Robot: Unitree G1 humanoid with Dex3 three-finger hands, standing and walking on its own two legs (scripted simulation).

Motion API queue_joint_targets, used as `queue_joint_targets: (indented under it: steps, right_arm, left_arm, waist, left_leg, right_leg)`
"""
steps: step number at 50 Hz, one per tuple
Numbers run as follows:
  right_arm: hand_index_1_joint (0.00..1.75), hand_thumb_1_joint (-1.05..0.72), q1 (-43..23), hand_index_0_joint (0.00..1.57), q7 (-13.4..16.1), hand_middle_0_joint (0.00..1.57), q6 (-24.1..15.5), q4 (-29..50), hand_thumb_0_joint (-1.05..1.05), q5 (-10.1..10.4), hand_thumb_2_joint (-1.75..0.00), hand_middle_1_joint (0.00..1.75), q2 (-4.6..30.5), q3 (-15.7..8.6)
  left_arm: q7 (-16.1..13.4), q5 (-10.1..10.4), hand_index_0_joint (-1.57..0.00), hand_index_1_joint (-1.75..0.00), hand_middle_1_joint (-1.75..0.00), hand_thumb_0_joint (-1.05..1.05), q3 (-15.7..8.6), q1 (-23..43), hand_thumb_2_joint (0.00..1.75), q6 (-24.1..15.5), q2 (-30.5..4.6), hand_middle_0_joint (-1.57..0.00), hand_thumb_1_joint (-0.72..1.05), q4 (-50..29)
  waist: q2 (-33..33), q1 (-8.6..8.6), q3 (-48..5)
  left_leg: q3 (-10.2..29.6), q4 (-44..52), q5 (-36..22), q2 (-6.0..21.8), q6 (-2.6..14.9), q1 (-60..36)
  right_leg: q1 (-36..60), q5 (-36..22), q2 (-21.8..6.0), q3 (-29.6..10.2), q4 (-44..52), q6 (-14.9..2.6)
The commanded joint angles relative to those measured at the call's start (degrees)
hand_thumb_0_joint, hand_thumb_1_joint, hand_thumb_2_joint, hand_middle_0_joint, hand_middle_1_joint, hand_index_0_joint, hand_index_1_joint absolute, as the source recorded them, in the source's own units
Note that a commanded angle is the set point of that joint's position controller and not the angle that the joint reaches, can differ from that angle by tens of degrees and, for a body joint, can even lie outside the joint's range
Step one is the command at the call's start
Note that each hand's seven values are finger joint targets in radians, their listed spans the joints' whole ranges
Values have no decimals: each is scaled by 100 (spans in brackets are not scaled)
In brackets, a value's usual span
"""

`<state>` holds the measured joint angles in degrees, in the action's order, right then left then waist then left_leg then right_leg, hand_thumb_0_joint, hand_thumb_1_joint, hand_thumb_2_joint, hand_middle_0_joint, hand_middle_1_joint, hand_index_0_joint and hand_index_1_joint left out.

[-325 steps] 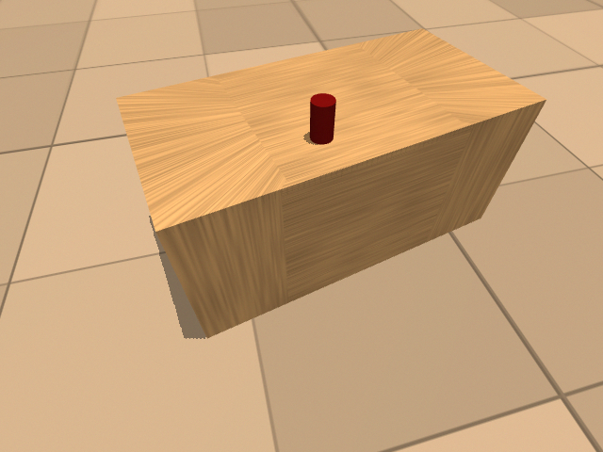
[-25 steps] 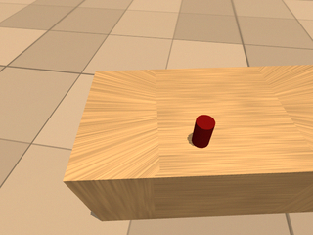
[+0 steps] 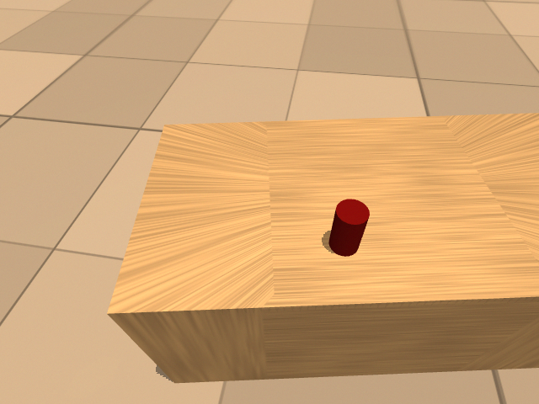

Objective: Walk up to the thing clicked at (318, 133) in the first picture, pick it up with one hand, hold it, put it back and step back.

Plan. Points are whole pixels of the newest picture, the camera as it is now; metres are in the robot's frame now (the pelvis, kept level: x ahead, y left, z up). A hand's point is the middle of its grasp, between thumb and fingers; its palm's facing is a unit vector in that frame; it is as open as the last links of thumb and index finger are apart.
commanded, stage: go down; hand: right
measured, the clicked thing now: (347, 228) +0.48 -0.18 -0.12
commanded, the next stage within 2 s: none
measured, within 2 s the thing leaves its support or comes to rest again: neither
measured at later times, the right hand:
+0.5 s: hand (436, 401) +0.15 -0.26 -0.15, palm faces +0.05 +0.94 -0.33, open 14.8 cm
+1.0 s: hand (443, 388) +0.17 -0.27 -0.14, palm faces +0.09 +0.95 -0.31, open 17.6 cm
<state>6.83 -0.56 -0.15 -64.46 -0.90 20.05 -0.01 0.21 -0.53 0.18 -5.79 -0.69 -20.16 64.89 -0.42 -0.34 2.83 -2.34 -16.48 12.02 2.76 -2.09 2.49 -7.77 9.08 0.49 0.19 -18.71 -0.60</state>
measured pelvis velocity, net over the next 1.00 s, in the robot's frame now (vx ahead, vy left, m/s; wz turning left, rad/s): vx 0.01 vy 0.01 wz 0.01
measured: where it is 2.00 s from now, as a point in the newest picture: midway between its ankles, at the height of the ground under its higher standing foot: outside the picture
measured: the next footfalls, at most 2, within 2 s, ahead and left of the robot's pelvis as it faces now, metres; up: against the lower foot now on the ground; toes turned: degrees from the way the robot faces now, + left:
none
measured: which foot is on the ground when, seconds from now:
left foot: down 0.00-1.00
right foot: down 0.00-1.00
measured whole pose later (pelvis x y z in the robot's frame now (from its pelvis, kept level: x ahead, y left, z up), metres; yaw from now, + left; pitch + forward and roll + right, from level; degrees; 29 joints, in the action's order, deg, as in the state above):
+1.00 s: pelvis +0.01 +0.01 -0.04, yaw +1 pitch +9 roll +1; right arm 12.1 -8.3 15.6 -29.2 0.6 23.1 -13.9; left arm -5.2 0.4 -2.6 -19.0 -5.8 -15.4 24.6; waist 0.5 0.9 -4.6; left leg -2.4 -43.9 25.4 0.7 -0.6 27.5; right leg -32.9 22.3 -2.1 -0.8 -46.3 0.7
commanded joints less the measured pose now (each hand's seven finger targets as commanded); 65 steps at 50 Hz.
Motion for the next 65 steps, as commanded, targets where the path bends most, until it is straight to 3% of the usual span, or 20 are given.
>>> queue_joint_targets:
  steps: [1,5,6,8,9,10,11,13,15,18,21,25,26,33,40,49,56,61,63,65]
  right_arm:
    - [30,-90,-145,20,107,20,-132,302,0,21,-90,30,1233,-255]
    - [22,-82,-126,12,101,12,-130,306,0,35,-82,22,1205,-249]
    - [14,-74,-2137,4,156,5,-573,2317,0,495,-74,14,31,6]
    - [5,-58,-1502,5,215,6,-459,2077,0,464,-58,5,905,-266]
    - [5,-50,-1328,6,247,6,-303,1676,0,457,-50,5,979,-368]
    - [5,-42,-1038,5,264,6,-56,1105,0,353,-42,5,1214,-635]
    - [5,-34,-1277,5,283,6,69,1067,0,254,-34,5,1383,-839]
    - [4,-18,-1737,6,192,7,282,1055,0,60,-18,4,1271,-918]
    - [4,-2,-258,6,99,7,627,1099,0,42,-12,4,1436,-1235]
    - [4,16,-70,6,-116,7,1092,1868,0,45,-8,4,1516,-1295]
    - [5,30,-471,6,-222,6,1419,2503,0,65,-7,5,1346,-1147]
    - [5,51,-772,5,-243,4,1327,2933,0,95,-4,5,1395,-1335]
    - [6,57,-682,4,-271,3,1301,3039,0,129,-3,6,1409,-1386]
    - [6,61,-228,4,-466,3,1144,3311,0,139,-2,6,1574,-1666]
    - [6,61,-43,4,-622,3,1158,3907,0,102,-2,6,1814,-1920]
    - [5,60,500,5,-717,4,1459,4367,0,191,-2,5,1584,-1875]
    - [5,60,600,5,-741,4,1622,4991,0,257,-2,5,1714,-2057]
    - [5,57,856,5,-790,5,1690,5260,0,314,-2,5,1725,-2180]
    - [5,58,802,5,-804,4,1706,5393,0,324,-2,5,1771,-2246]
    - [5,58,883,5,-825,4,1719,5503,0,345,-2,5,1739,-2251]
  left_arm:
    - [-77,15,-20,-30,-30,0,-227,223,90,-128,-1262,-20,90,-340]
    - [-79,5,-12,-22,-22,0,-224,200,82,-139,-1259,-12,82,-316]
    - [-127,505,-4,-14,-14,0,-177,2211,74,-734,-280,-4,74,-2327]
    - [-265,515,-1,-5,-4,0,-311,1221,58,-809,-900,-2,58,-2004]
    - [-315,509,-2,-5,-4,0,-496,894,50,-736,-1019,-2,50,-1718]
    - [-380,458,-2,-5,-4,0,-984,767,42,-704,-1559,-2,42,-1649]
    - [-423,389,-2,-4,-5,0,-1113,593,34,-705,-1569,-2,34,-1709]
    - [-373,222,-3,-4,-5,0,-895,261,18,-667,-876,-3,18,-1798]
    - [-367,176,-5,-4,-5,0,-1113,-590,13,-638,-1046,-4,2,-2452]
    - [-246,180,-6,-4,-5,0,-1086,-914,8,-491,-885,-5,-17,-2480]
    - [-180,246,-5,-5,-5,0,-800,-59,8,-454,-616,-5,-29,-3269]
    - [-243,197,-5,-6,-5,0,-610,185,5,-599,-337,-6,-53,-3484]
    - [-300,198,-6,-6,-5,0,-788,318,4,-680,-588,-6,-54,-3909]
    - [-536,134,-5,-6,-5,0,-824,-779,5,-828,-596,-6,-57,-4217]
    - [-615,98,-5,-6,-5,0,-726,-1097,5,-832,-448,-6,-56,-4382]
    - [-614,129,-4,-6,-5,0,-654,-1322,6,-782,-399,-5,-57,-5047]
    - [-633,176,-4,-6,-5,0,-578,-1514,6,-709,-295,-5,-57,-5520]
    - [-657,190,-4,-6,-5,0,-541,-1733,6,-685,-274,-5,-57,-5902]
    - [-684,202,-5,-6,-5,0,-762,-1827,6,-689,-431,-5,-56,-5962]
    - [-647,201,-5,-6,-5,0,-570,-1880,6,-682,-241,-5,-56,-5862]
  waist:
    - [-12,3,-508]
    - [27,5,-505]
    - [633,166,-359]
    - [277,87,-372]
    - [159,103,-363]
    - [46,192,-661]
    - [-70,226,-1217]
    - [-76,199,-1511]
    - [-239,111,-2099]
    - [365,31,-1816]
    - [334,-19,-1299]
    - [339,-4,-1128]
    - [223,68,-1320]
    - [107,183,-1782]
    - [411,133,-1593]
    - [285,135,-1736]
    - [401,103,-1616]
    - [440,76,-1738]
    - [526,110,-1691]
    - [670,30,-1613]
  left_leg:
    - [413,198,-728,596,266,52]
    - [436,207,-756,597,267,26]
    - [-78,-557,-534,-278,287,1259]
    - [-159,-568,33,-283,273,1190]
    - [-152,-747,58,-295,253,1452]
    - [-151,-916,-28,-299,242,1633]
    - [-158,-1063,-236,-312,237,1640]
    - [-97,-1241,-335,-327,266,1826]
    - [-106,-1290,-919,-321,233,1324]
    - [-109,-1227,-1075,-336,281,1476]
    - [-111,-1176,-382,-356,311,1729]
    - [-27,-1300,288,-304,312,2021]
    - [-7,-1353,250,-301,299,2032]
    - [-2,-1782,-588,-296,223,2038]
    - [46,-1938,-455,-257,214,2311]
    - [-71,-2289,-862,-314,194,2392]
    - [-37,-2310,-371,-306,209,2547]
    - [-58,-2443,-521,-308,208,2563]
    - [-70,-2507,-430,-321,225,2669]
    - [-110,-2558,-288,-341,247,2748]
  right_leg:
    - [187,-1150,-812,-640,240,-102]
    - [187,-1116,-792,-600,223,-84]
    - [-344,-375,-183,69,-235,60]
    - [-413,237,-204,-63,-260,69]
    - [-626,286,-167,-38,-437,31]
    - [-585,173,-163,-21,-648,21]
    - [-497,-129,-174,-55,-850,12]
    - [-596,-284,-175,-43,-1106,5]
    - [-434,-829,-58,70,-1256,-16]
    - [-468,-1022,-30,119,-1161,12]
    - [-1062,-280,-92,44,-1106,-2]
    - [-1369,410,-103,7,-1294,-35]
    - [-1326,373,-117,-8,-1369,-49]
    - [-1107,-459,-129,-14,-1834,-44]
    - [-1404,-252,-82,52,-2047,-32]
    - [-1467,-841,-158,-29,-2386,-6]
    - [-1702,-292,-141,-15,-2421,-5]
    - [-1742,-516,-139,-49,-2523,7]
    - [-1716,-531,-157,-78,-2518,29]
    - [-1756,-618,-183,-124,-2505,60]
